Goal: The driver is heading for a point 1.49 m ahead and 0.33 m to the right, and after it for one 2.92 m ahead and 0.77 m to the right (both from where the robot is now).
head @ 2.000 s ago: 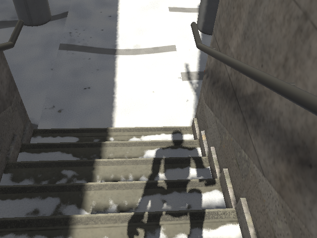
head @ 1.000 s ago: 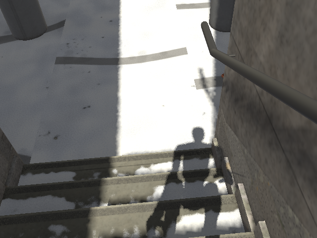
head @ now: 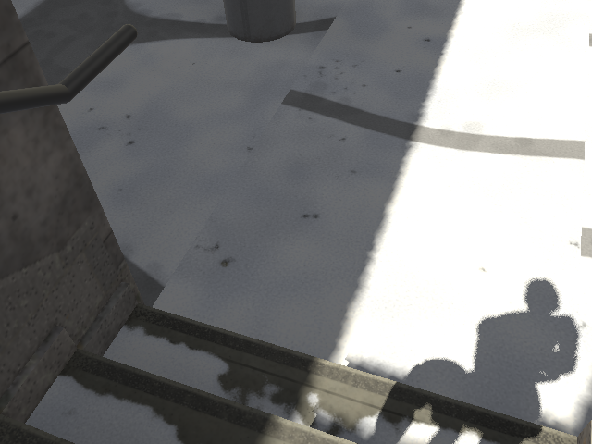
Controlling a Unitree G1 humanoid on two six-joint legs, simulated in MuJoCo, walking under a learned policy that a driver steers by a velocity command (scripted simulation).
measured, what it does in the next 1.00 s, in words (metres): goes down: left foot 0.15 m lower, then right foot 0.15 m lower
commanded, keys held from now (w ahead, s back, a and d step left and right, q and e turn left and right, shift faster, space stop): w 0.38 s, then no key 0.62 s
